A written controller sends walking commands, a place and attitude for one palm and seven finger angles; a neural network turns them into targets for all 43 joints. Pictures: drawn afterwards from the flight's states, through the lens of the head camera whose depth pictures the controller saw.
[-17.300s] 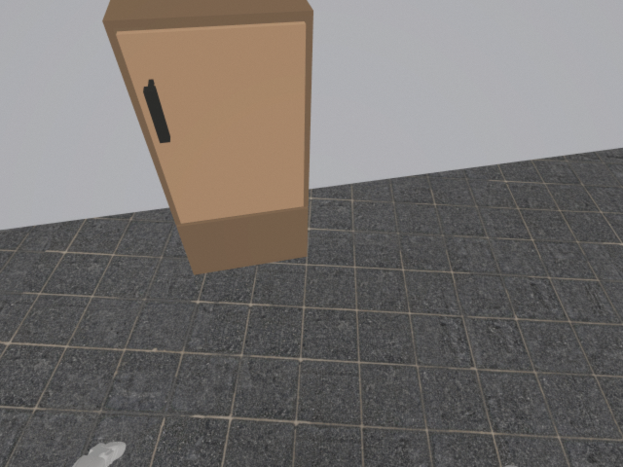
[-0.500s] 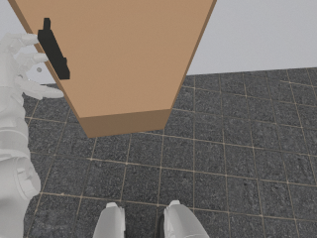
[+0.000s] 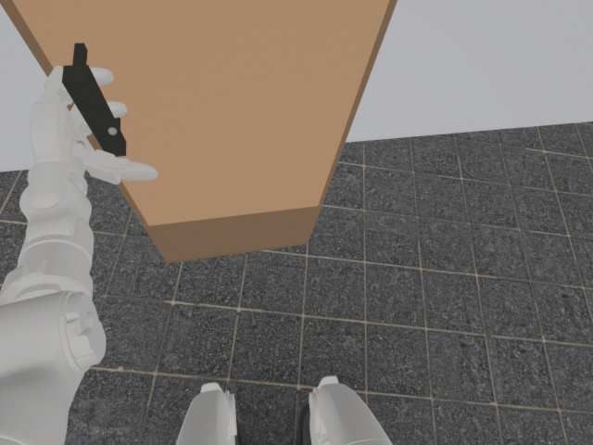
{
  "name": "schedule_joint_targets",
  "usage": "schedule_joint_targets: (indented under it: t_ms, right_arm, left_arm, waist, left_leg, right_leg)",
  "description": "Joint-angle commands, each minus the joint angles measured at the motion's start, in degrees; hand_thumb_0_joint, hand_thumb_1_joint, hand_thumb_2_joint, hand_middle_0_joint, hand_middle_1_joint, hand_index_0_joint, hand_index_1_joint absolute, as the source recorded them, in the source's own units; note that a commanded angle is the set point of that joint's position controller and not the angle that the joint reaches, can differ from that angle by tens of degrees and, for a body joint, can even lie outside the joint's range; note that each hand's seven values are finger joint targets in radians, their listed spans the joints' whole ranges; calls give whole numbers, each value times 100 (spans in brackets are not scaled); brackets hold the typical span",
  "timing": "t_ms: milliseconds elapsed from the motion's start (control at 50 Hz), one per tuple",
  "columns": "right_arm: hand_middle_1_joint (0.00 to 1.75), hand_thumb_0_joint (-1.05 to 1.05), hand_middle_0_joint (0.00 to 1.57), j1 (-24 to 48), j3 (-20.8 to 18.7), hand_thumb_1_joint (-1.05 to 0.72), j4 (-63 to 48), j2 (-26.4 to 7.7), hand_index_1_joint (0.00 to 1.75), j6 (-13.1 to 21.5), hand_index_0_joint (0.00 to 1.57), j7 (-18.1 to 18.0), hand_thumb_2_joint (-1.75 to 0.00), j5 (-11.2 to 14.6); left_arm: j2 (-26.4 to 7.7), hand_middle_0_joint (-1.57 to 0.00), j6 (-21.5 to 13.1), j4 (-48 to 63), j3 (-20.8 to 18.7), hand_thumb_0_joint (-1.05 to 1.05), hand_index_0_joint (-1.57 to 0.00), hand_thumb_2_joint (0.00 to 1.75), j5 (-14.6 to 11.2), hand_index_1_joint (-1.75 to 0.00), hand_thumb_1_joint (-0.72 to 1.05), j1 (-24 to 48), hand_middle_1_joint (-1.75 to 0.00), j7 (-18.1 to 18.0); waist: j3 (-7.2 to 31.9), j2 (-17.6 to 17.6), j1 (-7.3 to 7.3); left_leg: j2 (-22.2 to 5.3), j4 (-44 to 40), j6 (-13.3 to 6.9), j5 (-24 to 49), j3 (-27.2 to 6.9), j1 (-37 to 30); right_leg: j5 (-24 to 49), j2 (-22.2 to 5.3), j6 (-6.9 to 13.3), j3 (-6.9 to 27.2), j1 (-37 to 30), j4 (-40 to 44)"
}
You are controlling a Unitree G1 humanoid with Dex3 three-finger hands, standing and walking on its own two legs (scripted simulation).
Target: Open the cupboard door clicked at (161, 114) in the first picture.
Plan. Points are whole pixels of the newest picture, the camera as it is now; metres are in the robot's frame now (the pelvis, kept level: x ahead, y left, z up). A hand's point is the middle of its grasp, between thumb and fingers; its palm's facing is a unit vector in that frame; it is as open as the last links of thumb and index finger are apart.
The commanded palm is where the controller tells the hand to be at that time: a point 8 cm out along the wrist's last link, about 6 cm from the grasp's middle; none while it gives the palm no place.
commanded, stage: slide the fingers in behind the handle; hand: left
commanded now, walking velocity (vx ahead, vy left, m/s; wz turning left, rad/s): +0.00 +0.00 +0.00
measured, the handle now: (99, 103) +0.55 +0.23 +0.06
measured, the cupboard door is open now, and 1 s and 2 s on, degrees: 0 0 22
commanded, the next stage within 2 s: close the thumb around the handle in 0.54 s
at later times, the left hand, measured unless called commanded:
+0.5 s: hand (112, 133) +0.50 +0.20 +0.06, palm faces +0.13 -0.99 -0.01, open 14.0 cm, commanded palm +0.48 +0.24 +0.06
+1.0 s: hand (113, 132) +0.50 +0.20 +0.06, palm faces +0.11 -0.99 -0.01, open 10.3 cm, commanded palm +0.48 +0.24 +0.06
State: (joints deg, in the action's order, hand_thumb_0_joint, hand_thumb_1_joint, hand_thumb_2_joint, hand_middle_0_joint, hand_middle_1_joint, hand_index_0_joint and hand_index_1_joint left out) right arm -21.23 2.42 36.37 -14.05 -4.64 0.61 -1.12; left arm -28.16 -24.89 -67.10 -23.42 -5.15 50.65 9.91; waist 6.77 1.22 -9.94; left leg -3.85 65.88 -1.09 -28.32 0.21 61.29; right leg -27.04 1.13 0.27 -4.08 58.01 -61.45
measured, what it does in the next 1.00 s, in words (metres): stands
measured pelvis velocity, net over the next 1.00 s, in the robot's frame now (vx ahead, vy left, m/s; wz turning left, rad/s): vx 0.00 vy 0.00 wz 0.00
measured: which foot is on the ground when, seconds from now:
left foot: down 0.00-1.00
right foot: down 0.00-1.00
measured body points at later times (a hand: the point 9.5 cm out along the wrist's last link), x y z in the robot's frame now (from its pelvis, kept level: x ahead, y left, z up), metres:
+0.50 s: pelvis +0.00 -0.01 +0.00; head +0.13 +0.02 +0.43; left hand +0.49 +0.26 +0.07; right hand +0.01 -0.27 -0.11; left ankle +0.02 +0.10 -0.65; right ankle +0.02 -0.12 -0.65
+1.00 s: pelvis +0.00 +0.00 +0.00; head +0.13 +0.03 +0.43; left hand +0.49 +0.25 +0.06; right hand +0.01 -0.26 -0.11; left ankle +0.02 +0.10 -0.65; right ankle +0.02 -0.12 -0.65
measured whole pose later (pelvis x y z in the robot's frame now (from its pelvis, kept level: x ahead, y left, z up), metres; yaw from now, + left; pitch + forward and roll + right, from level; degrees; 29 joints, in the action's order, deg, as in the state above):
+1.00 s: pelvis +0.00 +0.00 +0.00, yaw +0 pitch +23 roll -4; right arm -20.7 2.1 36.4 -14.4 -4.5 0.7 -1.2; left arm -27.9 -26.8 -67.2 -22.9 -4.8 50.4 8.5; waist 6.7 1.2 -9.9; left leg -3.7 66.2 -1.0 -28.2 0.3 61.4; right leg -27.0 1.1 0.3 -3.9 58.3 -62.0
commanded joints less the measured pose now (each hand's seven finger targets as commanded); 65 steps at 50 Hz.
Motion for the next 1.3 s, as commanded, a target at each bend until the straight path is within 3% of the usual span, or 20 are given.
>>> schedule_joint_targets:
  t_ms: [0, 100, 200, 260, 360, 420, 480, 540, 560, 620, 680, 760, 820, 900, 940, 960, 1060, 1120, 1220, 1280]
  right_arm:
    - [30, 0, 20, -978, -431, -90, -337, -1109, 30, 84, 20, -85, -90, -58]
    - [30, 0, 20, -946, -445, -90, -308, -1104, 30, 62, 20, -61, -90, -43]
    - [30, 0, 20, -940, -456, -90, -296, -1089, 30, 56, 20, -57, -90, -27]
    - [30, 0, 20, -918, -443, -90, -313, -1102, 30, 41, 20, -65, -90, -24]
    - [30, 0, 20, -888, -422, -90, -345, -1105, 30, 62, 20, -87, -90, -12]
    - [30, 0, 20, -887, -434, -90, -364, -1096, 30, 74, 20, -104, -90, -16]
    - [30, 0, 20, -895, -443, -90, -310, -1070, 30, 92, 20, -76, -90, -22]
    - [30, 0, 20, -878, -454, -90, -290, -1125, 30, 65, 20, -88, -90, 1]
    - [30, 0, 20, -876, -450, -90, -289, -1133, 30, 69, 20, -95, -90, -4]
    - [30, 0, 20, -879, -451, -90, -278, -1122, 30, 87, 20, -109, -90, -10]
    - [30, 0, 20, -891, -459, -90, -306, -1101, 30, 103, 20, -83, -90, -41]
    - [30, 0, 20, -864, -440, -90, -305, -1112, 30, 70, 20, -68, -90, -25]
    - [30, 0, 20, -864, -427, -90, -315, -1135, 30, 64, 20, -104, -90, -19]
    - [30, 0, 20, -876, -438, -90, -297, -1127, 30, 94, 20, -90, -90, -36]
    - [30, 0, 20, -886, -433, -90, -254, -1137, 30, 96, 20, -94, -90, -40]
    - [30, 0, 20, -900, -432, -90, -269, -1147, 30, 89, 20, -102, -90, -30]
    - [30, 0, 20, -924, -420, -90, -268, -1153, 30, 77, 20, -102, -90, -43]
    - [30, 0, 20, -920, -453, -90, -285, -1123, 30, 80, 20, -85, -90, -54]
    - [30, 0, 20, -951, -446, -90, -252, -1139, 30, 55, 20, -76, -90, -51]
    - [30, 0, 20, -977, -434, -90, -304, -1153, 30, 39, 20, -95, -90, -60]
  left_arm:
    - [-1490, -30, -497, 1341, -268, 0, -30, 30, 41, -120, -50, 2300, -120, -124]
    - [-1244, -30, -560, 1372, -28, 0, -30, 30, 33, -120, -50, 2431, -120, -110]
    - [-1175, -30, -547, 1326, -58, 0, -30, 30, -21, -120, -50, 2268, -120, -116]
    - [-1257, -30, -501, 1251, -58, 0, -30, 30, 37, -120, -50, 2289, -120, -168]
    - [-1425, -30, -500, 1140, -196, 0, -30, 30, 4, -120, -50, 2214, -120, -147]
    - [-1440, -30, -604, 1389, -198, 0, -30, 30, -6, -120, -50, 2258, -120, -79]
    - [-1004, -30, -639, 1364, 135, 0, -30, 30, -53, -120, -50, 2330, -120, -2]
    - [-1120, -30, -538, 1126, 42, 0, -30, 30, -69, -120, -50, 2220, -120, -5]
    - [-1100, -30, -511, 1169, 63, 0, -30, 30, -94, -120, -50, 2356, -120, -22]
    - [-1246, -30, -543, 1319, -45, 0, -30, 30, -69, -120, -50, 2474, -120, -79]
    - [-1273, -31, -661, 1523, -127, 0, -31, 37, -48, -122, -33, 2355, -122, -142]
    - [-1239, -33, -582, 1192, -52, 0, -33, 47, 37, -124, -11, 2268, -124, -188]
    - [-1353, -34, -537, 1123, -100, 0, -34, 54, 40, -126, 6, 2408, -126, -179]
    - [-1257, -36, -633, 1284, -70, 0, -36, 64, -9, -128, 28, 2380, -128, -123]
    - [-1227, -36, -590, 1180, -38, 0, -36, 68, -47, -130, 40, 2490, -130, -104]
    - [-1293, -37, -563, 1099, -81, 0, -37, 71, -30, -130, 45, 2410, -130, -93]
    - [-1331, -39, -499, 1174, -50, 0, -39, 83, 24, -133, 73, 2550, -133, -94]
    - [-1138, -40, -614, 1473, 23, 0, -40, 90, -29, -135, 90, 2546, -135, -118]
    - [-1236, -40, -552, 1255, -50, 0, -40, 90, 9, -135, 90, 2481, -135, -182]
    - [-1564, -40, -526, 1214, -374, 0, -40, 90, 8, -135, 90, 2269, -135, -219]
  waist:
    - [2957, 832, 58]
    - [2863, 796, -59]
    - [2947, 794, 13]
    - [2652, 713, -29]
    - [2590, 484, -20]
    - [2954, 694, 43]
    - [2810, 816, -55]
    - [2618, 704, -33]
    - [2613, 523, -109]
    - [2801, 762, -37]
    - [3040, 837, 46]
    - [2620, 688, -15]
    - [2623, 594, -73]
    - [2905, 889, 15]
    - [2730, 651, -105]
    - [2695, 569, -73]
    - [2735, 785, -68]
    - [3054, 992, -23]
    - [2808, 790, -56]
    - [2872, 687, 65]
  left_leg:
    - [197, -651, -22, 2366, -331, -2476]
    - [182, -642, -16, 2278, -329, -2492]
    - [201, -654, -5, 2355, -315, -2513]
    - [220, -695, -33, 2072, -271, -2273]
    - [249, -686, -70, 1885, -208, -1930]
    - [243, -664, -50, 2128, -229, -2196]
    - [219, -652, -34, 2176, -285, -2426]
    - [219, -687, -23, 1967, -299, -2294]
    - [219, -685, -52, 1858, -306, -2198]
    - [221, -672, -34, 2039, -311, -2367]
    - [222, -625, -29, 2313, -308, -2520]
    - [215, -699, -19, 1989, -314, -2282]
    - [220, -687, -40, 1912, -313, -2177]
    - [204, -665, 6, 2199, -374, -2555]
    - [199, -637, -28, 2007, -352, -2327]
    - [213, -662, -31, 1975, -345, -2228]
    - [193, -658, -13, 2074, -378, -2365]
    - [173, -644, 23, 2473, -416, -2797]
    - [188, -660, 4, 2272, -391, -2501]
    - [210, -659, -21, 2319, -352, -2362]
  right_leg:
    - [1812, 173, 67, 184, -949, 607]
    - [1809, 184, 59, 197, -919, 641]
    - [1893, 182, 64, 182, -1009, 636]
    - [1763, 169, 44, 227, -1043, 708]
    - [1800, 164, 26, 295, -1306, 739]
    - [1960, 158, 47, 293, -1333, 658]
    - [1831, 178, 65, 229, -1001, 663]
    - [1628, 178, 62, 218, -925, 713]
    - [1588, 174, 37, 231, -964, 734]
    - [1687, 162, 58, 233, -962, 688]
    - [1879, 175, 75, 220, -1037, 611]
    - [1622, 178, 55, 200, -940, 681]
    - [1595, 169, 48, 224, -951, 680]
    - [1657, 179, 90, 175, -816, 619]
    - [1584, 178, 50, 193, -833, 662]
    - [1597, 176, 51, 203, -939, 671]
    - [1572, 172, 69, 166, -765, 628]
    - [1746, 190, 90, 135, -709, 590]
    - [1699, 191, 69, 139, -802, 614]
    - [1836, 186, 76, 172, -1036, 601]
